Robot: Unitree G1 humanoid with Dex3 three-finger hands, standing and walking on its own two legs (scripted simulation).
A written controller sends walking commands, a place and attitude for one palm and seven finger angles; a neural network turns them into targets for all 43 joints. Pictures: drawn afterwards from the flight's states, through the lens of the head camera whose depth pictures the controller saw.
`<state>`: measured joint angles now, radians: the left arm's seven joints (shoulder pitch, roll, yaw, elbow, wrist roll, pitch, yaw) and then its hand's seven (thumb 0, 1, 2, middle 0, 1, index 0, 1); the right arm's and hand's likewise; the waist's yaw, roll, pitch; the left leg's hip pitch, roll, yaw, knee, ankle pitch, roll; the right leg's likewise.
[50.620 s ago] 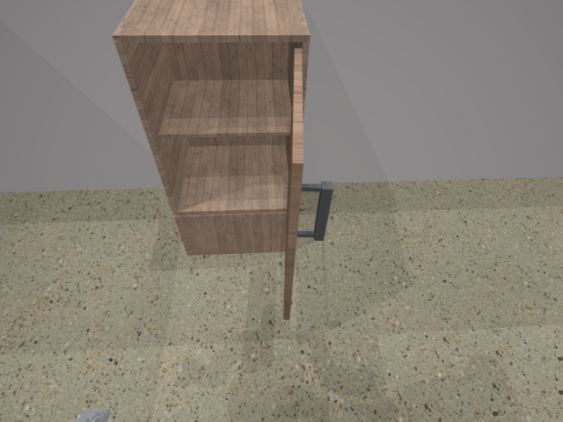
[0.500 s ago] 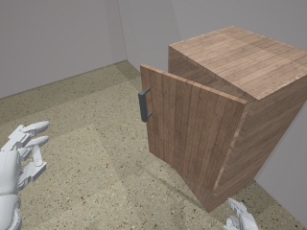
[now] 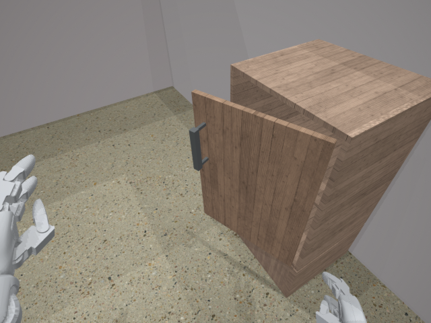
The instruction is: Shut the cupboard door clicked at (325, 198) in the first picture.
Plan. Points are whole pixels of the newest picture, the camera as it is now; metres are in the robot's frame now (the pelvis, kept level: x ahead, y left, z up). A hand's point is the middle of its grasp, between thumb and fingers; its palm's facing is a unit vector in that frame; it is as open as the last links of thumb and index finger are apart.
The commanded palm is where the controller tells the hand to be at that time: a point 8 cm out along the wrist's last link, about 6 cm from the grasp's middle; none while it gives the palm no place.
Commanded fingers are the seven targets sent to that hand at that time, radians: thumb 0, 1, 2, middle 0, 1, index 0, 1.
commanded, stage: step back with the hand held close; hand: left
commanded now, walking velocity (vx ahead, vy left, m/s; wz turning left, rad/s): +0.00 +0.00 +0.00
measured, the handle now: (200, 146) +0.64 +0.13 -0.06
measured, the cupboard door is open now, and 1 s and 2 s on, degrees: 21 21 21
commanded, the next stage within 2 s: stop stepping back and stand still in 1.62 s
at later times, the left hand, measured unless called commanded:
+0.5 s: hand (30, 242) +0.17 +0.29 +0.15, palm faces +0.36 -0.79 -0.50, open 7.5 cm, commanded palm +0.11 +0.32 +0.17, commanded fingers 0.00 0.90 0.90 -0.20 -0.30 -0.20 -0.30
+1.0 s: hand out of the picture +0.10 +0.29 +0.16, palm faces +0.46 -0.76 -0.46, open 7.5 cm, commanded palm +0.04 +0.32 +0.17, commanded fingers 0.00 0.90 0.90 -0.20 -0.30 -0.20 -0.30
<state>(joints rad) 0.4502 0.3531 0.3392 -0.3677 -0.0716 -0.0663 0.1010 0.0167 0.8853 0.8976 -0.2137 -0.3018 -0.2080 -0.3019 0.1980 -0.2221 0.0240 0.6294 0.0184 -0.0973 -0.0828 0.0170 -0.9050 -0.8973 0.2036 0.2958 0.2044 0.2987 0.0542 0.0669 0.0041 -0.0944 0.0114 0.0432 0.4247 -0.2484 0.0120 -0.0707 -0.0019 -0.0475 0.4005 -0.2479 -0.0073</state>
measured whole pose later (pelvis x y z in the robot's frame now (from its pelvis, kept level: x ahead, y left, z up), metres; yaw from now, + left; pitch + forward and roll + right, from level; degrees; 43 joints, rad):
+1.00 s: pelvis -0.10 +0.02 -0.02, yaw +1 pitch +0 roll -3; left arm 0.52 0.43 0.45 -0.49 -0.02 -0.26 0.16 0.01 0.88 0.90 -0.21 -0.30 -0.21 -0.30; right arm 0.24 -0.22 0.00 0.60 0.00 -0.07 -0.09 0.02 -0.90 -0.90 0.21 0.30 0.21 0.30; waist -0.02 0.00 0.00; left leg -0.46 0.02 0.02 0.65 -0.21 0.05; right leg -0.39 0.02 -0.04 0.55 -0.17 0.01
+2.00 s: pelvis -0.24 +0.04 -0.03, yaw -1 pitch -3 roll -4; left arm 0.43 0.45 0.46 -0.43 -0.05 -0.19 0.17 0.01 0.88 0.90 -0.22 -0.30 -0.21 -0.30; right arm 0.33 -0.25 -0.02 0.72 0.00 -0.07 -0.12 0.02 -0.90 -0.90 0.20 0.30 0.20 0.30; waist -0.03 -0.01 -0.07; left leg -0.50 0.01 0.00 0.67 -0.13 0.04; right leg -0.14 0.01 0.01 0.66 -0.51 0.02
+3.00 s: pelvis -0.30 +0.07 -0.01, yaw +1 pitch -1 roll -1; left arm 0.27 0.18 0.02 0.85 0.01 0.06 0.02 -0.03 0.99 0.90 -0.21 -0.30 -0.20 -0.30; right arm 0.25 -0.22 0.00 0.92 -0.03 0.05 -0.02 0.01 -0.91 -0.90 0.20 0.30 0.20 0.30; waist -0.03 -0.03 0.04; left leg -0.34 0.04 0.03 0.59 -0.23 0.00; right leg -0.24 0.00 -0.09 0.58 -0.32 -0.02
